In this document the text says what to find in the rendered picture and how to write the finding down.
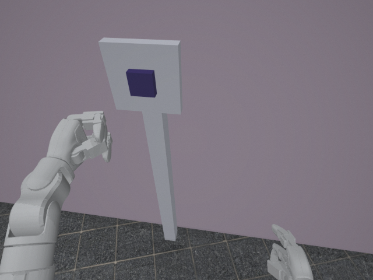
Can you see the robot right hand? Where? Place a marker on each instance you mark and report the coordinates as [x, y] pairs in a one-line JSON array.
[[294, 263]]

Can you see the button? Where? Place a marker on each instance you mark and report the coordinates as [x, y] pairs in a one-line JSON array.
[[141, 82]]

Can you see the robot left forearm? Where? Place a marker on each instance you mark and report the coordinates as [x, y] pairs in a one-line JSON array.
[[34, 222]]

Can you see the panel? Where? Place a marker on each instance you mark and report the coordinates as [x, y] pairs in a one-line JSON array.
[[164, 57]]

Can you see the robot left hand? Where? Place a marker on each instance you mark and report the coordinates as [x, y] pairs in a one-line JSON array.
[[70, 143]]

